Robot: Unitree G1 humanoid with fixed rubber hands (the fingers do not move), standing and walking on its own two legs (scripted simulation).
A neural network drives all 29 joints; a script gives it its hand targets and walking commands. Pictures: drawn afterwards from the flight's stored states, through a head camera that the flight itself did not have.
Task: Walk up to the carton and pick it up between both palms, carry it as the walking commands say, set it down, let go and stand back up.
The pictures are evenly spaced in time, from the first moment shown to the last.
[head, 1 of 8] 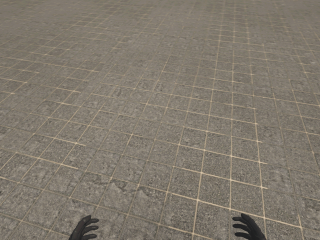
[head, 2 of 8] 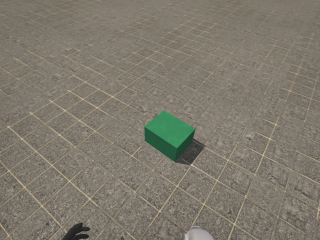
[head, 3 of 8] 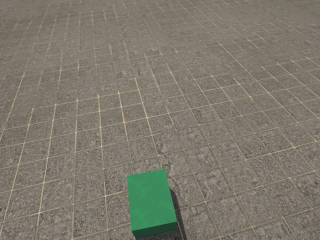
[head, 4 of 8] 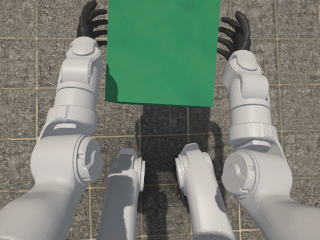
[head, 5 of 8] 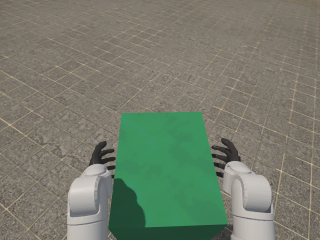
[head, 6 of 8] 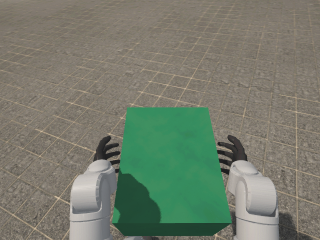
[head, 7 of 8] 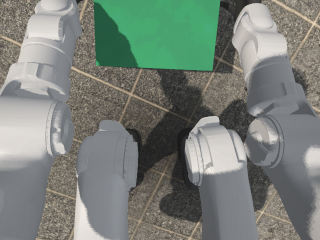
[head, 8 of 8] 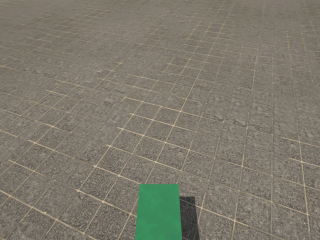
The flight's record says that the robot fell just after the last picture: no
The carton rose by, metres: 0.71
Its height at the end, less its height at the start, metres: +0.00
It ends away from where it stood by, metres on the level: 4.00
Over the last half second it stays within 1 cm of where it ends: yes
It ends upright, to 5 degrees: yes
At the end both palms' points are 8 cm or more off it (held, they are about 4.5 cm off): yes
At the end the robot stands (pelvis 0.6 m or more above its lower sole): yes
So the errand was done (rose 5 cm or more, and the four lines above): yes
